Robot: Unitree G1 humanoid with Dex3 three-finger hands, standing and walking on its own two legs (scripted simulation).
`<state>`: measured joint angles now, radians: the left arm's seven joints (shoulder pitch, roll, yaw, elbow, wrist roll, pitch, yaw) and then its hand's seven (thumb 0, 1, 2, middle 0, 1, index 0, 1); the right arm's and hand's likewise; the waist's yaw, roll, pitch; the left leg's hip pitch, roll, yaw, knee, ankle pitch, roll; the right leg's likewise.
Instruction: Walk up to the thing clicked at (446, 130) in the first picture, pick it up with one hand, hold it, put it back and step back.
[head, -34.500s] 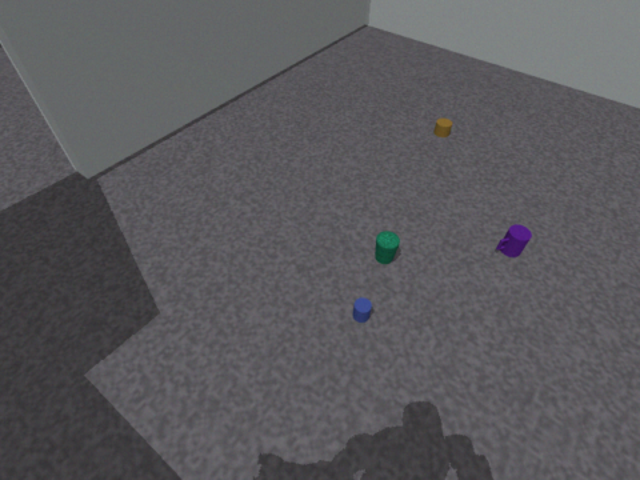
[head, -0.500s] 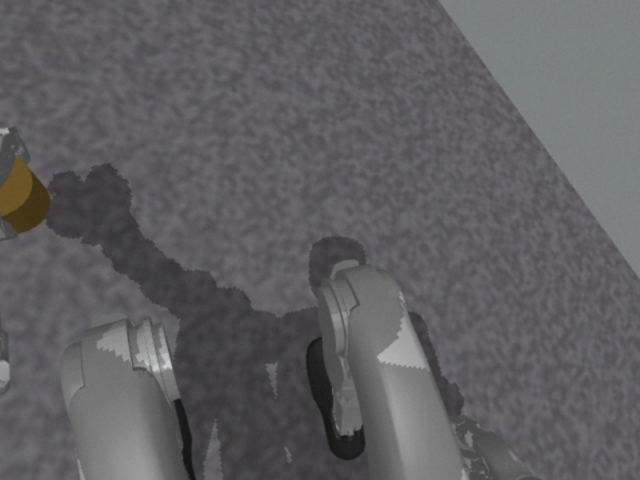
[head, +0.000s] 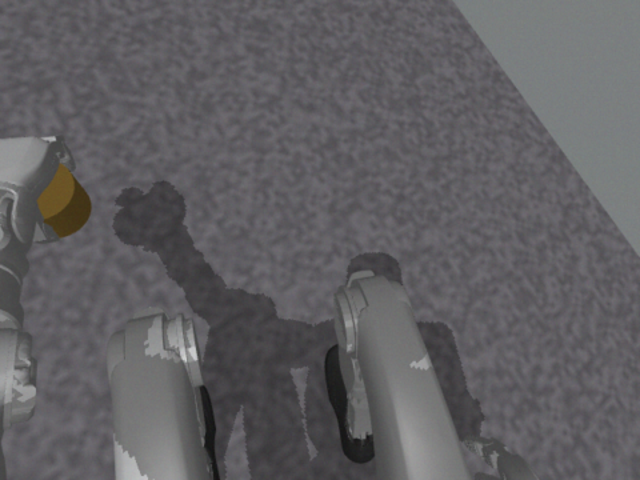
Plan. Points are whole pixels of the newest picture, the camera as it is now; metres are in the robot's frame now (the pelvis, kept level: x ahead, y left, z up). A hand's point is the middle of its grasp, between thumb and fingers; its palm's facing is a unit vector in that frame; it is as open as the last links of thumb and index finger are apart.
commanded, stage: lift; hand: left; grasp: from above
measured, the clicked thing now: (46, 199) +0.49 +0.29 -0.15
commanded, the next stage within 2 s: hold in 1.36 s
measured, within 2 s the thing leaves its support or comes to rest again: neither
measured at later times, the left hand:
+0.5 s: hand out of the picture +0.40 +0.29 +0.04, palm faces -0.41 -0.09 -0.91, open 10.9 cm
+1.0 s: hand out of the picture +0.35 +0.26 +0.23, palm faces -0.43 -0.11 -0.90, open 10.9 cm
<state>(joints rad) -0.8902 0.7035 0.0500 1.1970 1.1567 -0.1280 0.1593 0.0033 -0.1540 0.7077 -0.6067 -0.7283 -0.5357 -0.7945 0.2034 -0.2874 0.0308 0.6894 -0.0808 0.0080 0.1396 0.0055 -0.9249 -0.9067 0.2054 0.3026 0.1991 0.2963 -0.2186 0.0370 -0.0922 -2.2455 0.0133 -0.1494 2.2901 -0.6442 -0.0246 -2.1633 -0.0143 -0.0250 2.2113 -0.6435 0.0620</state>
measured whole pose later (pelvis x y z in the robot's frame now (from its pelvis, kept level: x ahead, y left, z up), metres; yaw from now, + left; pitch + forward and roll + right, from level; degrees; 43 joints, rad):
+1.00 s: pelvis +0.03 +0.00 +0.30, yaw +5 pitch +17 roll -2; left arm -0.35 0.44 -0.15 0.76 1.00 0.02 0.08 0.00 -0.14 0.70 -0.58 -0.75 -0.52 -0.80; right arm 0.22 -0.24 -0.03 0.71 0.04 0.00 -0.06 0.01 -0.91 -0.90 0.21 0.30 0.20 0.30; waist -0.07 0.04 -0.14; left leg -1.06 0.06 -0.03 1.25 -0.48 -0.02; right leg -1.03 -0.03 0.00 1.21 -0.47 0.04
